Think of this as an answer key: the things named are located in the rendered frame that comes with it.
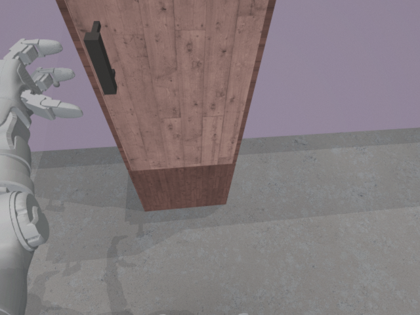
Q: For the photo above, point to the left robot upper arm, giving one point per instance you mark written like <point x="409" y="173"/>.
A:
<point x="23" y="227"/>

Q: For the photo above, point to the left robot forearm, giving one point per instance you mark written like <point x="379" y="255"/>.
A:
<point x="15" y="153"/>

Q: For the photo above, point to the left robot hand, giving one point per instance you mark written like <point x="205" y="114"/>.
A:
<point x="15" y="81"/>

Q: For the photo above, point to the cupboard door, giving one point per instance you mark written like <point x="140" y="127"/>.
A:
<point x="183" y="70"/>

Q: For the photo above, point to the handle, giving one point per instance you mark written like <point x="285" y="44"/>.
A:
<point x="97" y="52"/>

